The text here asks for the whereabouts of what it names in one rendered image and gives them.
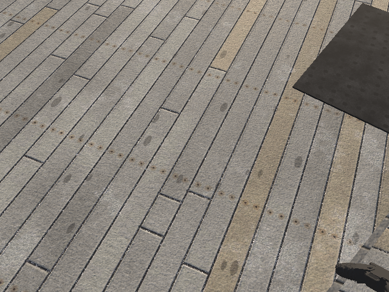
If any right robot hand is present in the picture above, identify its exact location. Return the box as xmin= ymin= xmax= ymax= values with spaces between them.
xmin=335 ymin=262 xmax=389 ymax=292

